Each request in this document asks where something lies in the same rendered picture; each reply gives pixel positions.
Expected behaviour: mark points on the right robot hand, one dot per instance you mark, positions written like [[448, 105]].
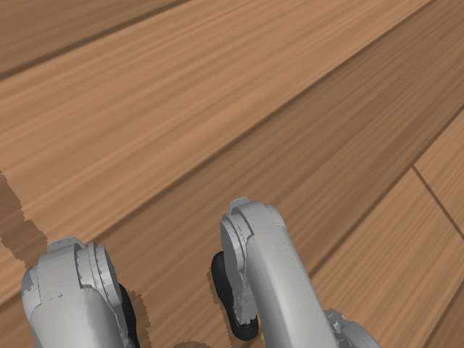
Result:
[[352, 335]]

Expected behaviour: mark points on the left robot foot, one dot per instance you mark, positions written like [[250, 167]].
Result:
[[130, 318]]

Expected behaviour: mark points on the right robot foot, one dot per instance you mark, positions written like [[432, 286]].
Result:
[[224, 291]]

